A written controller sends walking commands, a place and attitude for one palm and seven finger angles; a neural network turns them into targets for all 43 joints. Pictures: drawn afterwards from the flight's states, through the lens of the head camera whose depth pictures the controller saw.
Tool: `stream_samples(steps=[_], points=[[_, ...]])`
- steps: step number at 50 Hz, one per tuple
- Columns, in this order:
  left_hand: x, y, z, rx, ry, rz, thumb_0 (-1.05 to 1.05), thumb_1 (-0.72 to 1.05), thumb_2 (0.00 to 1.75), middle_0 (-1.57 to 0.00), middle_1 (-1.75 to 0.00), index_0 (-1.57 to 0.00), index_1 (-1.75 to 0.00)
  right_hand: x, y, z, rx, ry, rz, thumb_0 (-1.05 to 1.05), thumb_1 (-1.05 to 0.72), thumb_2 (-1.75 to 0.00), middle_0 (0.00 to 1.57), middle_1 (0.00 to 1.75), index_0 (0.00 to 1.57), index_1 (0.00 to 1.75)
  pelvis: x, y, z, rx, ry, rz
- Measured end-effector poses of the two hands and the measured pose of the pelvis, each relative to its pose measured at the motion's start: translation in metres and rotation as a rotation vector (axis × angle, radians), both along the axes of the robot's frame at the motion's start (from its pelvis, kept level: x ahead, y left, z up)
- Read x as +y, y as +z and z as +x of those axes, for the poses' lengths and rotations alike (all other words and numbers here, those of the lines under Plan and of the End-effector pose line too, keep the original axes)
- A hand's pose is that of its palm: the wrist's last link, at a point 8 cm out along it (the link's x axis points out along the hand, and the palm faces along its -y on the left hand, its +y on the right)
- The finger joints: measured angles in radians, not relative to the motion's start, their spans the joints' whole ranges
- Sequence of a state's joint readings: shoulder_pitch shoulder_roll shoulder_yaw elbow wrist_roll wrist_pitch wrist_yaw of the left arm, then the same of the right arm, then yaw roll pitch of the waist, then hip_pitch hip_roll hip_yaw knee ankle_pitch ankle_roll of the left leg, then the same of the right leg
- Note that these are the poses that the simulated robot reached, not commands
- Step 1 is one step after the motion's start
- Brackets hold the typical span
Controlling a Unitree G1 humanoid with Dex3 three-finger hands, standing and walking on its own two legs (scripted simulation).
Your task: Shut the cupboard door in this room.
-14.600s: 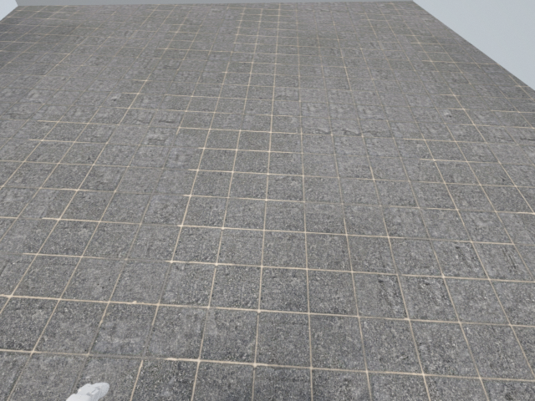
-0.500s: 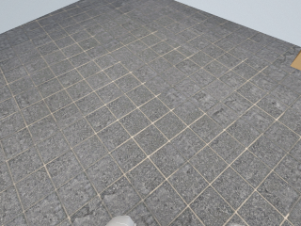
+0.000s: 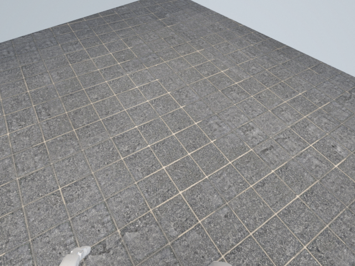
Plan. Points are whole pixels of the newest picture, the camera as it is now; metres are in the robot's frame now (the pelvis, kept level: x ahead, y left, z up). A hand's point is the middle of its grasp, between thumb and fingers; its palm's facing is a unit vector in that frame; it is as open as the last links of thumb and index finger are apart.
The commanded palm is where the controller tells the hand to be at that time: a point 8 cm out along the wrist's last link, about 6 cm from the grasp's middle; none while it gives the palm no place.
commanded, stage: turn or walk to find it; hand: left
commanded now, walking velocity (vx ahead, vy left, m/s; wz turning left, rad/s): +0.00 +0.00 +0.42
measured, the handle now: out of the picture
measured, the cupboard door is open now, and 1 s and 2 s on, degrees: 82 82 82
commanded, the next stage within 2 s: none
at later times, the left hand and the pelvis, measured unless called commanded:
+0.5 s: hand out of the picture -0.03 +0.15 -0.16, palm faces +0.27 -0.92 -0.27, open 7.4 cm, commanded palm none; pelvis -0.02 -0.05 +0.00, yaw +15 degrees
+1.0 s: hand out of the picture -0.09 +0.23 -0.17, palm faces +0.47 -0.85 -0.23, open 7.4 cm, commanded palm none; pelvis -0.06 +0.00 +0.00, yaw +25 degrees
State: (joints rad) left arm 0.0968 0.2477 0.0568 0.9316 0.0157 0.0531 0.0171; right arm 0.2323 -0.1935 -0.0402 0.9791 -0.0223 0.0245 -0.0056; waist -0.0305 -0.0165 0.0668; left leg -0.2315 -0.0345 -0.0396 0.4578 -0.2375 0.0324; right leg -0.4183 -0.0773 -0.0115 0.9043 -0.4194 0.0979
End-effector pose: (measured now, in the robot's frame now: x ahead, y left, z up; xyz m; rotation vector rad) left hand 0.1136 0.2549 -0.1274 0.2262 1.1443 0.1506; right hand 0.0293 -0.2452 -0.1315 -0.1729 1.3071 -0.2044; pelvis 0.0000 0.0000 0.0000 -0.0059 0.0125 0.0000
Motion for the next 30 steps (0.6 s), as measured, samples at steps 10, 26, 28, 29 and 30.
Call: stream_samples(steps=[10,26,28,29,30], points=[[-0.055,0.017,-0.024,-0.051,0.044,0.033,0.01,0.91,0.90,-0.20,-0.30,-0.20,-0.30,-0.050,-0.029,-0.018,0.090,0.031,0.052,0.01,-0.91,-0.90,0.20,0.30,0.20,0.30,-0.043,-0.005,-0.008,-0.005,0.100,0.044],[-0.064,0.002,-0.176,0.157,0.340,-0.007,0.01,0.91,0.90,-0.20,-0.30,-0.20,-0.30,-0.042,-0.014,0.064,0.033,0.290,0.017,0.01,-0.91,-0.90,0.20,0.30,0.19,0.30,-0.049,0.000,-0.021,-0.006,0.262,0.045],[-0.060,-0.004,-0.197,0.189,0.374,-0.020,0.01,0.91,0.90,-0.20,-0.30,-0.20,-0.30,-0.029,-0.010,0.081,-0.004,0.332,0.009,0.01,-0.91,-0.90,0.20,0.30,0.19,0.30,-0.043,-0.002,-0.026,-0.006,0.279,0.038],[-0.057,-0.008,-0.208,0.203,0.391,-0.028,0.01,0.91,0.90,-0.20,-0.30,-0.20,-0.30,-0.021,-0.008,0.090,-0.025,0.354,0.004,0.01,-0.91,-0.90,0.20,0.30,0.19,0.30,-0.040,-0.003,-0.028,-0.006,0.288,0.034],[-0.054,-0.012,-0.218,0.216,0.408,-0.036,0.01,0.91,0.90,-0.20,-0.30,-0.20,-0.30,-0.012,-0.006,0.098,-0.047,0.377,-0.001,0.01,-0.91,-0.90,0.20,0.30,0.19,0.30,-0.036,-0.005,-0.030,-0.006,0.299,0.028]])
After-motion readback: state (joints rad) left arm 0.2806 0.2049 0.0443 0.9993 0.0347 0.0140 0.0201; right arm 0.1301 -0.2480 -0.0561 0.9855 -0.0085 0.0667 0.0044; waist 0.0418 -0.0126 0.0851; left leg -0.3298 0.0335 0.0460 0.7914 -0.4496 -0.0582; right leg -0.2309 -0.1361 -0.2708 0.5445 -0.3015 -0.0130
